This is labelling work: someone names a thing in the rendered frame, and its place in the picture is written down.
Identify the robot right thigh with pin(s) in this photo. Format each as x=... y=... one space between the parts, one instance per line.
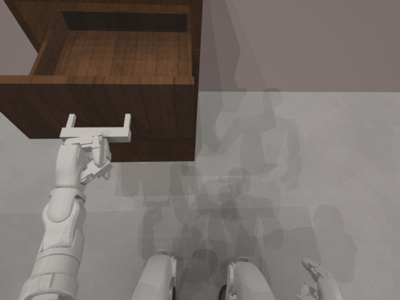
x=246 y=281

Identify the right robot shin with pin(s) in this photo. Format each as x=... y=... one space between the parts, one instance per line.
x=228 y=296

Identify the left robot forearm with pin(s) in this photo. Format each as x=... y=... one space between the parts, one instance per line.
x=55 y=271

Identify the cabinet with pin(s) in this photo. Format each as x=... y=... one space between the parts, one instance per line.
x=35 y=18

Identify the left robot hand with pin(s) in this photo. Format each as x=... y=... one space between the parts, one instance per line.
x=71 y=160

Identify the handle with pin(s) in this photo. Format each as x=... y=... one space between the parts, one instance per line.
x=112 y=134

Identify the right robot hand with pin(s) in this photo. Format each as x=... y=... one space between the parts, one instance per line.
x=326 y=288

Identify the drawer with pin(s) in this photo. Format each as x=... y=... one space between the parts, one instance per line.
x=101 y=65

